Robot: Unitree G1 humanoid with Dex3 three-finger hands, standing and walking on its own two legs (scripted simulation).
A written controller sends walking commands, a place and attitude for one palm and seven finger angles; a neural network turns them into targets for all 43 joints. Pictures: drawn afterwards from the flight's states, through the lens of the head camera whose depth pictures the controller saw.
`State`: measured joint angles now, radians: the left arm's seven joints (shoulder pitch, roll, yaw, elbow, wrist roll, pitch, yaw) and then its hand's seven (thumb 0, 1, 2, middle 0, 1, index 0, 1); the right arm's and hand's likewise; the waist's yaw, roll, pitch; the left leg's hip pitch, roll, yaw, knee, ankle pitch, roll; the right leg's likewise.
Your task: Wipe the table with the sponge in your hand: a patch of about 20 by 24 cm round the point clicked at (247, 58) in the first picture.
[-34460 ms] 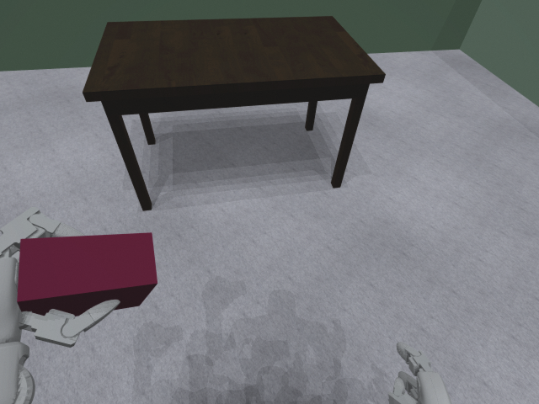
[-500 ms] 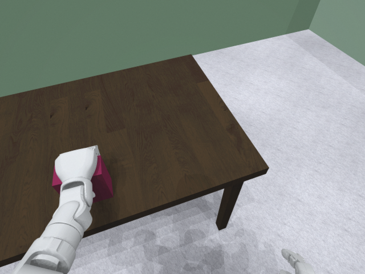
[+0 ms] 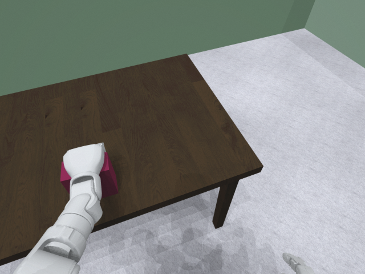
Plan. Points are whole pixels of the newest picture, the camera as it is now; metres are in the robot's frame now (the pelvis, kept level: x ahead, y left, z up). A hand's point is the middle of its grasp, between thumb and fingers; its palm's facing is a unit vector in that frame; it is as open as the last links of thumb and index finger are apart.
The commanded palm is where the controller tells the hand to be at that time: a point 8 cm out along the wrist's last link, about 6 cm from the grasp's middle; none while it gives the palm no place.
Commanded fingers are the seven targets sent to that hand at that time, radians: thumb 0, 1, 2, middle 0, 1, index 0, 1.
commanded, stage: slide across to the third lane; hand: left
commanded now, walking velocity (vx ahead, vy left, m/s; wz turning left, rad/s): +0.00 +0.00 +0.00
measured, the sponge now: (94, 183) +0.33 +0.28 -0.06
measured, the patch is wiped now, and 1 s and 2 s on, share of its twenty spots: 0.75 0.80 1.00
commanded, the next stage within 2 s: wipe forward along the third lane in 0.06 s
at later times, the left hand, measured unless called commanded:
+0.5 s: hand (93, 163) +0.37 +0.28 -0.02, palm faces -0.13 +0.03 -0.99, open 9.7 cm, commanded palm +0.36 +0.26 +0.01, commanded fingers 0.00 0.10 1.30 -1.20 -1.60 -1.20 -1.60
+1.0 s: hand (94, 147) +0.42 +0.29 -0.02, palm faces -0.14 +0.05 -0.99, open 9.7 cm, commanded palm +0.41 +0.28 +0.00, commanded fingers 0.00 0.10 1.30 -1.20 -1.60 -1.20 -1.60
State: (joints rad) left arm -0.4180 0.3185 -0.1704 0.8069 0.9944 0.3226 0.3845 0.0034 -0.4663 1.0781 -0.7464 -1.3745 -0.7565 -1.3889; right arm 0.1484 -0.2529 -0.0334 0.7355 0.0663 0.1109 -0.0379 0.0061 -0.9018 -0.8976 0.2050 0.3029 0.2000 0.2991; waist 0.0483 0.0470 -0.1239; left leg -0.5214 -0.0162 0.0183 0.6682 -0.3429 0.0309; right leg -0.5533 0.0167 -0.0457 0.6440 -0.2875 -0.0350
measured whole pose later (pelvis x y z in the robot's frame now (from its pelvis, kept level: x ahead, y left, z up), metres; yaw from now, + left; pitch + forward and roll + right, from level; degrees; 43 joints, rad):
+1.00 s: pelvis -0.03 -0.01 -0.02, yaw -1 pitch +20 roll -1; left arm -0.83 0.55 -0.02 1.24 1.03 0.16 0.38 0.01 -0.51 1.10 -0.79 -1.35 -0.80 -1.37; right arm 0.28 -0.29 -0.01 0.77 0.05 0.02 -0.04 0.00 -0.90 -0.90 0.21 0.30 0.20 0.30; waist -0.08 0.04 -0.14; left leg -0.84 0.02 0.02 0.84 -0.35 0.02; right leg -0.86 0.05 -0.05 0.77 -0.27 -0.05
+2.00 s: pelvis -0.01 +0.02 -0.04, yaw -3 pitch +26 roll -4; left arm -1.03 0.70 0.02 1.30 1.09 0.17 0.27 0.00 -0.52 1.11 -0.79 -1.35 -0.81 -1.37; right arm 0.34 -0.27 0.01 0.73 0.03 0.10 -0.01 0.00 -0.90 -0.90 0.21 0.30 0.20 0.30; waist -0.15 0.04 -0.14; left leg -0.96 0.02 0.02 0.92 -0.42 0.06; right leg -0.95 0.05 -0.05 0.79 -0.30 -0.01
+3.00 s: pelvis +0.02 +0.02 -0.01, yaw -1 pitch +16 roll -2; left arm -0.59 0.38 -0.12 0.92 1.01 0.30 0.37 -0.01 -0.47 1.08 -0.74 -1.37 -0.75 -1.40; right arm 0.18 -0.25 -0.02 0.71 0.06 0.17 0.00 0.00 -0.90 -0.90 0.21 0.30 0.20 0.30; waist 0.00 0.02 -0.16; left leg -0.61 -0.02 0.03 0.72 -0.39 0.06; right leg -0.63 0.02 -0.03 0.65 -0.30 0.00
